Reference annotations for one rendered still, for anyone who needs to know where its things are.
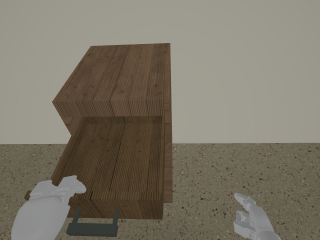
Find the robot right forearm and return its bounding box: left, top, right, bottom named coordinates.
left=256, top=230, right=281, bottom=240

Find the handle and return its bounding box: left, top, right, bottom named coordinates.
left=66, top=208, right=120, bottom=237

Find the drawer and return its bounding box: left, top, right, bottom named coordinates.
left=24, top=115, right=166, bottom=220

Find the right robot hand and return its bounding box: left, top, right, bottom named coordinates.
left=233, top=193, right=274, bottom=240

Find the cabinet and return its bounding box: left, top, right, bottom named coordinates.
left=52, top=43, right=173, bottom=203

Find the left robot hand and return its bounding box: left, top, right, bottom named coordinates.
left=11, top=175, right=87, bottom=240

